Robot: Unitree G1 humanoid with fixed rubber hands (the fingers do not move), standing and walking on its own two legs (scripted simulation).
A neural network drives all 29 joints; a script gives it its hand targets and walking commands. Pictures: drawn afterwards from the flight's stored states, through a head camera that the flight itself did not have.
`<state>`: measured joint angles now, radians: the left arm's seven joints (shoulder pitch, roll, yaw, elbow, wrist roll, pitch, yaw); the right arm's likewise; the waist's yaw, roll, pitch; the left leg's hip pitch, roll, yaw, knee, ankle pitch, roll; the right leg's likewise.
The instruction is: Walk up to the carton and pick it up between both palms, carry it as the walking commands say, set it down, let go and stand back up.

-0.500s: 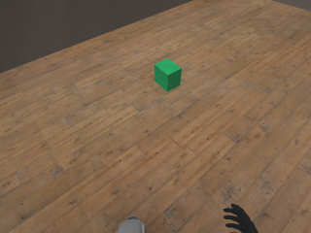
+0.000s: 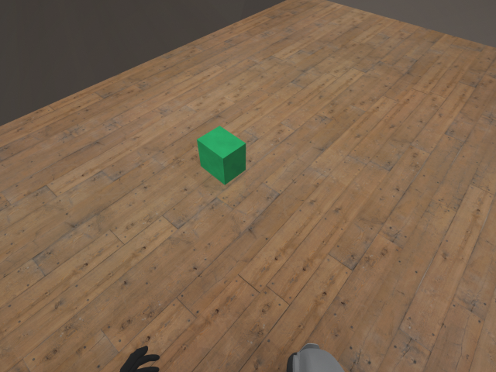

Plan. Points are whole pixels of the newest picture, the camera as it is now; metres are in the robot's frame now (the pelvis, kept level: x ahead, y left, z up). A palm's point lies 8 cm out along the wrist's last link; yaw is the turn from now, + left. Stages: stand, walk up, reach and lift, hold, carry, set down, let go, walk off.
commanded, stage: walk up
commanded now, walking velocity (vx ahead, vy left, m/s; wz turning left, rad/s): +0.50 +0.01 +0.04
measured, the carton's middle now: (222, 155) +1.28 +0.06 -0.68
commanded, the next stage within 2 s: none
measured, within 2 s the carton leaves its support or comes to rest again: neither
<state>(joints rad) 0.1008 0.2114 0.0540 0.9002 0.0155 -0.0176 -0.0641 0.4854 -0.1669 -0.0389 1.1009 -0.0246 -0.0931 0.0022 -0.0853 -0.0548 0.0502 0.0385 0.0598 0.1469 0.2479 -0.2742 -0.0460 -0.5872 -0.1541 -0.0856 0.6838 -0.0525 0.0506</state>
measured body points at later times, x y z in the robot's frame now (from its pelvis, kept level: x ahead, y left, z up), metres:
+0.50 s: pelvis +0.24 -0.03 +0.01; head +0.25 -0.05 +0.45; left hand +0.15 +0.21 -0.13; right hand +0.38 -0.25 -0.14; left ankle +0.36 +0.15 -0.69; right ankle +0.19 -0.16 -0.74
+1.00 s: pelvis +0.47 +0.06 +0.01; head +0.49 +0.10 +0.45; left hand +0.61 +0.30 -0.14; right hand +0.36 -0.17 -0.12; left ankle +0.40 +0.15 -0.74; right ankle +0.57 -0.10 -0.66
